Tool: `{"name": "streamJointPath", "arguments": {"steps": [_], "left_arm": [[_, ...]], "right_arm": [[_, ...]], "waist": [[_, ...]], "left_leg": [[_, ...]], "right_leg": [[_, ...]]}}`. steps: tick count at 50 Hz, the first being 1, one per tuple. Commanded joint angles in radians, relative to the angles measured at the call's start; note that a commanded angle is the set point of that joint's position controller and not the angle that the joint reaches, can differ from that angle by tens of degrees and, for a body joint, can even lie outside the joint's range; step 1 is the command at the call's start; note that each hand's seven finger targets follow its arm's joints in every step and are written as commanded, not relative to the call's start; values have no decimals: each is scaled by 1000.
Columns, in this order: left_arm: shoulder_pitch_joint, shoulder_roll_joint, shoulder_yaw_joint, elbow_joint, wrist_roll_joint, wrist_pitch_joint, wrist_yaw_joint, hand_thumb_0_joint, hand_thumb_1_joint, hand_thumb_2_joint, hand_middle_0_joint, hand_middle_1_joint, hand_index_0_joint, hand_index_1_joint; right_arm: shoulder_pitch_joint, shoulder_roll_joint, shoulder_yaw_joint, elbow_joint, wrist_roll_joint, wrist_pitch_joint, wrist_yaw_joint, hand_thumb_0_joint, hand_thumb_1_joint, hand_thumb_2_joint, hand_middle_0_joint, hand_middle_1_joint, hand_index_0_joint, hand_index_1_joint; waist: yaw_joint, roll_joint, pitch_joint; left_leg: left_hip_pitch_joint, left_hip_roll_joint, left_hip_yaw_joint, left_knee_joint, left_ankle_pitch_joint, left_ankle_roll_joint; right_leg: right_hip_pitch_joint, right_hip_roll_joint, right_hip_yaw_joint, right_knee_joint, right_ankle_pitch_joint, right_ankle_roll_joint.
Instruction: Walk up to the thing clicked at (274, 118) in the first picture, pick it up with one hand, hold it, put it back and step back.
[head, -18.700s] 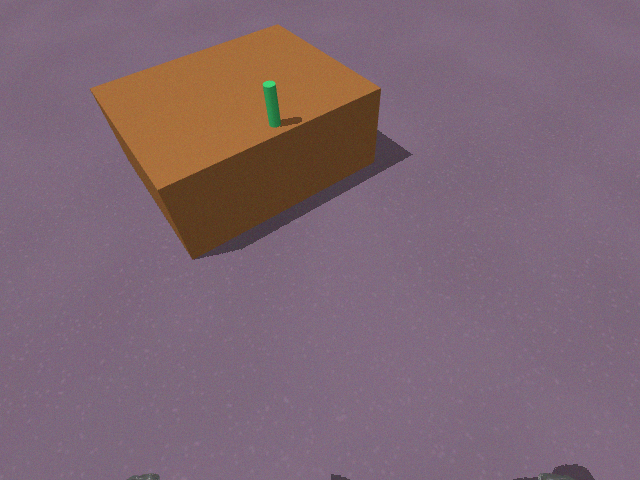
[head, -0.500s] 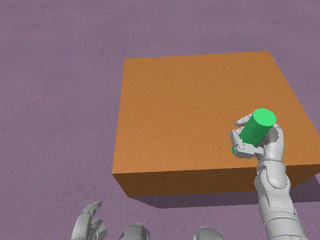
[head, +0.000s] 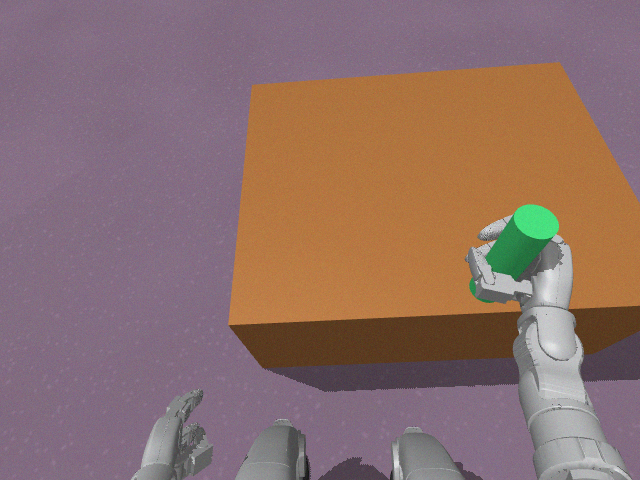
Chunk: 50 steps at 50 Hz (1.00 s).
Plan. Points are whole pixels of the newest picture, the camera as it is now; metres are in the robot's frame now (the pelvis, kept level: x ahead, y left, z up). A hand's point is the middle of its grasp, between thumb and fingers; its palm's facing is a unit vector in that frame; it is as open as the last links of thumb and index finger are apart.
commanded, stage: crouch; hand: right
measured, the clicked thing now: (507, 259) +0.35 -0.19 +0.03
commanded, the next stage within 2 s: lower in 0.94 s
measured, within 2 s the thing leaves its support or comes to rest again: rests again in 1.92 s
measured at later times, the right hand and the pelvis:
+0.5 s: hand (477, 267) +0.41 -0.20 -0.10, palm faces +0.18 +0.98 +0.01, open 5.8 cm; pelvis -0.02 -0.01 -0.10, yaw +1 degrees
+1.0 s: hand (473, 270) +0.43 -0.22 -0.15, palm faces +0.17 +0.99 +0.00, open 5.8 cm; pelvis -0.04 +0.00 -0.16, yaw +1 degrees
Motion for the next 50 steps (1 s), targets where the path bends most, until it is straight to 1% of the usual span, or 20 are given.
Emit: {"name": "streamJointPath", "arguments": {"steps": [1,2,5,6,7,8,10,13,15,17,18,25,26,29,31,35,42,43,46,50], "left_arm": [[18,144,55,-95,11,-33,4,0,896,910,-196,-306,-199,-304],[14,146,55,-97,14,-31,1,0,900,907,-196,-307,-201,-303],[31,160,58,-106,19,-27,-1,0,912,905,-195,-307,-201,-300],[35,166,56,-111,21,-22,-3,0,910,900,-194,-309,-203,-301],[42,169,61,-105,23,-18,-6,0,915,900,-194,-309,-202,-300],[54,173,63,-101,23,-15,-9,0,911,905,-194,-309,-200,-302],[62,189,64,-104,24,-11,-11,0,907,912,-195,-306,-197,-303],[75,200,68,-91,24,2,-19,0,910,907,-195,-308,-199,-304],[84,204,67,-94,23,4,-22,0,905,908,-198,-309,-202,-305],[88,205,67,-90,21,10,-28,0,909,908,-200,-310,-204,-307],[83,210,68,-84,21,12,-28,0,914,904,-202,-311,-207,-306],[79,202,65,-95,33,22,-40,0,917,891,-201,-308,-209,-300],[82,207,67,-91,34,23,-40,0,918,891,-202,-309,-210,-300],[90,207,66,-97,41,25,-41,0,918,891,-198,-307,-207,-298],[86,207,65,-98,38,27,-41,0,919,891,-200,-308,-208,-299],[87,211,62,-102,36,24,-39,0,919,889,-203,-308,-210,-300],[90,224,62,-107,32,24,-37,0,928,881,-202,-308,-213,-296],[98,221,64,-97,33,25,-37,0,924,882,-203,-309,-214,-298],[101,232,64,-98,35,25,-34,0,925,880,-203,-310,-214,-298],[111,224,63,-101,40,26,-32,0,913,891,-202,-308,-210,-300]], "right_arm": [[-399,-184,-89,-116,0,-155,11,0,-536,-1315,1380,1429,1394,1429],[-376,-189,-99,-63,-5,-169,16,0,-558,-1323,1387,1435,1400,1435],[-505,-274,-144,-133,-11,-224,33,0,-584,-1358,1420,1471,1434,1471],[-472,-269,-144,-62,-16,-222,41,0,-586,-1359,1418,1471,1432,1471],[-464,-216,-104,-22,-11,-226,56,0,-588,-1374,1422,1484,1438,1484],[-484,-211,-113,-12,-5,-233,68,0,-603,-1361,1414,1467,1428,1468],[-525,-271,-145,-55,-2,-243,88,0,-573,-1345,1391,1449,1407,1449],[-508,-230,-139,31,13,-232,114,0,-595,-1316,1376,1418,1386,1418],[-573,-271,-169,-52,17,-239,115,0,-610,-1325,1386,1426,1394,1426],[-534,-245,-155,10,17,-226,122,0,-634,-1330,1404,1435,1409,1435],[-553,-269,-187,37,17,-224,120,0,-644,-1346,1411,1447,1418,1447],[-630,-340,-239,39,-11,-238,119,0,-646,-1344,1413,1446,1419,1446],[-658,-352,-252,58,-15,-238,122,0,-655,-1338,1407,1438,1412,1438],[-710,-369,-254,38,-22,-238,133,0,-628,-1352,1419,1458,1427,1458],[-721,-351,-248,93,-22,-225,142,0,-619,-1335,1401,1439,1408,1439],[-776,-379,-258,102,-23,-206,147,0,-626,-1324,1391,1424,1396,1424],[-795,-427,-285,135,-26,-170,150,0,-594,-1297,1369,1400,1373,1400],[-818,-402,-261,123,-23,-170,151,0,-575,-1301,1367,1404,1372,1404],[-826,-449,-290,124,-32,-166,151,0,-599,-1324,1383,1425,1390,1425],[-855,-452,-293,102,-32,-164,155,0,-572,-1317,1367,1415,1376,1415]], "waist": [[22,-4,-330],[21,3,-320],[11,-88,-508],[5,-103,-493],[29,-83,-500],[30,-80,-539],[18,-114,-644],[43,-96,-602],[36,-109,-689],[52,-68,-641],[53,-51,-607],[43,-107,-647],[56,-97,-656],[52,-140,-709],[75,-119,-677],[85,-100,-700],[75,-115,-673],[85,-123,-661],[85,-146,-712],[89,-137,-740]], "left_leg": [[61,-24,-15,6,149,29],[27,-23,-20,31,118,30],[-29,-27,-10,115,137,38],[-61,-31,-4,134,140,42],[-90,-34,2,160,151,42],[-103,-32,4,183,172,44],[-127,-30,9,234,218,51],[-199,-33,23,272,216,55],[-193,-31,19,293,245,56],[-189,-30,22,305,249,56],[-225,-31,25,319,229,55],[-309,-26,10,383,129,59],[-329,-27,12,388,124,57],[-359,-27,12,426,135,62],[-391,-28,17,426,80,60],[-394,-25,12,438,38,55],[-454,-24,14,465,-23,56],[-481,-24,14,472,-30,58],[-505,-27,24,508,10,62],[-462,-23,12,521,54,58]], "right_leg": [[-48,32,-23,-8,142,-42],[-102,32,-22,16,112,-41],[-91,32,-17,70,144,-30],[-101,34,-16,76,158,-25],[-126,34,-12,107,170,-25],[-146,35,-9,132,193,-26],[-126,34,-1,171,276,-20],[-156,24,18,210,315,-16],[-140,23,14,243,351,-20],[-201,27,11,260,327,-23],[-242,26,17,275,297,-26],[-355,33,3,345,164,-34],[-350,33,8,357,163,-35],[-354,31,12,384,189,-31],[-392,32,18,387,117,-33],[-471,38,8,426,46,-42],[-529,36,12,444,-26,-42],[-534,35,15,447,-36,-41],[-500,33,25,468,21,-37],[-551,34,8,511,55,-44]]}}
